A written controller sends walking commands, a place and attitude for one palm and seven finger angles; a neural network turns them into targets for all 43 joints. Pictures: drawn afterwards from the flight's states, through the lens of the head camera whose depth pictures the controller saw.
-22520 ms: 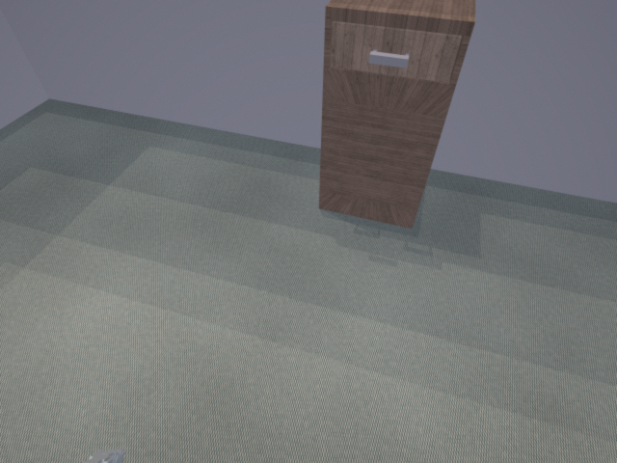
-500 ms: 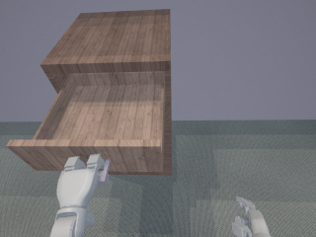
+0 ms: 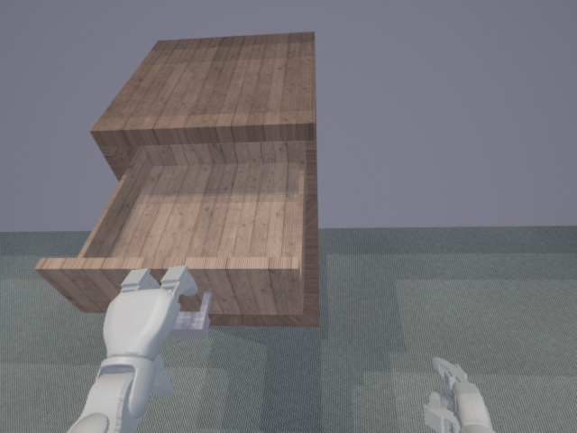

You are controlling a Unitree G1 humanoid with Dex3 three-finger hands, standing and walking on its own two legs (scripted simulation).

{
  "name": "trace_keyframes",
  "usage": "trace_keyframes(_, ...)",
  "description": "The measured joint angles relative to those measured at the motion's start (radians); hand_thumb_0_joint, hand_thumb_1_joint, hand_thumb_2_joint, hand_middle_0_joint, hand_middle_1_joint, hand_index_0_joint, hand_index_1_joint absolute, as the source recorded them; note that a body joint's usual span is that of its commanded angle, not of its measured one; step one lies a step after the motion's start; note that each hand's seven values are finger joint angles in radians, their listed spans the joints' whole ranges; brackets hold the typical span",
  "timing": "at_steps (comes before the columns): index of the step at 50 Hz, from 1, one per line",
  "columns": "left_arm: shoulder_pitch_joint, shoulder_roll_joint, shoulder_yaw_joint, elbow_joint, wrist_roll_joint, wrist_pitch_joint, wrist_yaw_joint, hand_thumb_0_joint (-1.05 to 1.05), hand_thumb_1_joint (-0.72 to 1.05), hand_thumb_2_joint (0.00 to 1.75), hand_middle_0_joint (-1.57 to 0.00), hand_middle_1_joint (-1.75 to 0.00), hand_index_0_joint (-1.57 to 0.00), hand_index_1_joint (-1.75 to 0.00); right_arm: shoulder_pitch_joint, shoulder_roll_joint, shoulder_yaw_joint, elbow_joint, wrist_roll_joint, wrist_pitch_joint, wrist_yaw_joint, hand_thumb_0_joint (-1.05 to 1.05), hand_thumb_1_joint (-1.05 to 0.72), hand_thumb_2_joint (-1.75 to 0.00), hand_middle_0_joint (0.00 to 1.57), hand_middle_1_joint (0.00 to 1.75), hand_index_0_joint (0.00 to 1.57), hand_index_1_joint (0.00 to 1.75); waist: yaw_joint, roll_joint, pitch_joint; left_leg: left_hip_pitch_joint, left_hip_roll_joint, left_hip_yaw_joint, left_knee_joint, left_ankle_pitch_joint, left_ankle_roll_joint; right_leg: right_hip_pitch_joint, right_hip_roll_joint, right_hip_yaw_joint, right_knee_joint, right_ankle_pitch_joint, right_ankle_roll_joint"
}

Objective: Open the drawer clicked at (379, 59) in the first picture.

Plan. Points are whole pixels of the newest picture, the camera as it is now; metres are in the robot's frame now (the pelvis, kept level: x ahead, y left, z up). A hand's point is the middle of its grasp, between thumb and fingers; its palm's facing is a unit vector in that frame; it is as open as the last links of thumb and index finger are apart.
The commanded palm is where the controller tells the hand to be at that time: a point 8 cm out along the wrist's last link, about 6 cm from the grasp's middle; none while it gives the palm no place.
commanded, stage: lift the hand off the handle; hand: left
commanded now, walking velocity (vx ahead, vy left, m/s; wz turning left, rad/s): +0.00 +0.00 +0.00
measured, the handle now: (171, 310) +0.28 +0.23 +0.00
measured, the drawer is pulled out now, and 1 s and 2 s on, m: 0.30 0.29 0.29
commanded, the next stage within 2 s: draw the hand back to the body in 0.84 s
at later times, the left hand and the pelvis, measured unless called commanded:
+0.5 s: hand (140, 287) +0.25 +0.22 +0.11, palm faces +0.13 -0.11 -0.99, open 13.8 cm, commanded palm +0.21 +0.22 +0.17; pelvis +0.01 +0.01 +0.02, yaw +0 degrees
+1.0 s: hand (130, 278) +0.25 +0.23 +0.14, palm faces +0.09 -0.12 -0.99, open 13.9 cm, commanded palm +0.21 +0.23 +0.20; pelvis +0.01 +0.00 +0.02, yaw +0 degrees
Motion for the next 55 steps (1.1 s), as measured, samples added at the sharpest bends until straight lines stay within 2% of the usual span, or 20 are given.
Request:
trace_keyframes(6, 0.004, 0.015, -0.016, -0.042, -0.015, 0.025, -0.054, 0.00, -0.49, 0.30, -0.36, -1.22, -0.43, -1.23, -0.015, -0.001, 0.008, 0.002, 0.005, 0.013, 0.004, 0.01, -0.90, -0.90, 0.20, 0.30, 0.20, 0.30, 0.008, 0.008, 0.011, 0.056, -0.003, 0.003, -0.051, 0.018, 0.003, 0.054, -0.001, 0.002, -0.048, 0.016, 0.004)
trace_keyframes(13, 0.030, 0.034, 0.000, -0.146, -0.033, 0.026, -0.102, 0.00, -0.49, 0.30, -0.37, -1.23, -0.42, -1.23, -0.030, 0.001, 0.016, -0.007, 0.003, 0.022, 0.015, 0.01, -0.90, -0.90, 0.20, 0.30, 0.20, 0.30, 0.022, 0.019, 0.021, 0.112, -0.004, 0.003, -0.103, 0.034, 0.005, 0.111, 0.000, 0.002, -0.100, 0.033, 0.006)
trace_keyframes(19, 0.015, 0.038, 0.007, -0.227, -0.045, 0.060, -0.142, 0.00, -0.49, 0.30, -0.37, -1.23, -0.37, -1.21, -0.045, -0.002, 0.027, -0.007, 0.006, 0.045, 0.031, 0.01, -0.90, -0.90, 0.20, 0.30, 0.20, 0.30, 0.035, 0.030, 0.024, 0.155, -0.006, -0.001, -0.147, 0.051, 0.006, 0.155, -0.002, -0.002, -0.143, 0.047, 0.008)
trace_keyframes(26, -0.003, 0.059, 0.025, -0.302, -0.069, 0.118, -0.231, 0.00, -0.49, 0.30, -0.34, -1.21, -0.33, -1.20, -0.065, -0.006, 0.050, -0.019, 0.017, 0.080, 0.049, 0.01, -0.90, -0.90, 0.20, 0.30, 0.20, 0.30, 0.031, 0.037, 0.028, 0.202, -0.005, 0.001, -0.194, 0.067, 0.006, 0.199, 0.000, 0.000, -0.187, 0.062, 0.009)
trace_keyframes(31, 0.013, 0.086, 0.039, -0.357, -0.092, 0.117, -0.282, 0.00, -0.49, 0.30, -0.33, -1.21, -0.32, -1.20, -0.067, -0.013, 0.056, -0.032, 0.020, 0.091, 0.057, 0.01, -0.90, -0.90, 0.20, 0.30, 0.20, 0.30, 0.029, 0.043, 0.035, 0.222, -0.003, 0.002, -0.210, 0.071, 0.006, 0.221, 0.003, 0.000, -0.205, 0.067, 0.009)
trace_keyframes(39, -0.001, 0.117, 0.071, -0.414, -0.123, 0.108, -0.310, 0.00, -0.50, 0.30, -0.32, -1.21, -0.32, -1.20, -0.066, -0.027, 0.051, -0.023, 0.022, 0.098, 0.066, 0.01, -0.90, -0.90, 0.20, 0.30, 0.20, 0.30, 0.036, 0.053, 0.042, 0.237, -0.003, -0.003, -0.224, 0.077, 0.005, 0.241, 0.003, -0.005, -0.224, 0.074, 0.009)
trace_keyframes(46, -0.003, 0.116, 0.086, -0.409, -0.144, 0.127, -0.343, 0.00, -0.50, 0.30, -0.32, -1.21, -0.32, -1.20, -0.070, -0.033, 0.056, -0.030, 0.031, 0.105, 0.069, 0.01, -0.90, -0.90, 0.20, 0.30, 0.20, 0.30, 0.029, 0.060, 0.045, 0.229, -0.004, -0.004, -0.226, 0.082, 0.006, 0.232, 0.002, -0.005, -0.224, 0.079, 0.009)
trace_keyframes(51, 0.003, 0.118, 0.079, -0.400, -0.140, 0.094, -0.342, 0.00, -0.50, 0.30, -0.32, -1.21, -0.32, -1.20, -0.064, -0.031, 0.056, -0.030, 0.027, 0.098, 0.065, 0.01, -0.90, -0.90, 0.20, 0.30, 0.20, 0.30, 0.029, 0.057, 0.047, 0.223, -0.003, -0.003, -0.221, 0.082, 0.005, 0.226, 0.004, -0.004, -0.221, 0.079, 0.008)
trace_keyframes(55, 0.027, 0.124, 0.100, -0.415, -0.146, 0.074, -0.323, 0.00, -0.49, 0.30, -0.32, -1.20, -0.32, -1.20, -0.058, -0.028, 0.053, -0.029, 0.026, 0.095, 0.068, 0.01, -0.90, -0.90, 0.20, 0.30, 0.20, 0.30, 0.028, 0.053, 0.046, 0.222, 0.000, 0.001, -0.219, 0.080, 0.004, 0.224, 0.006, 0.000, -0.220, 0.080, 0.007)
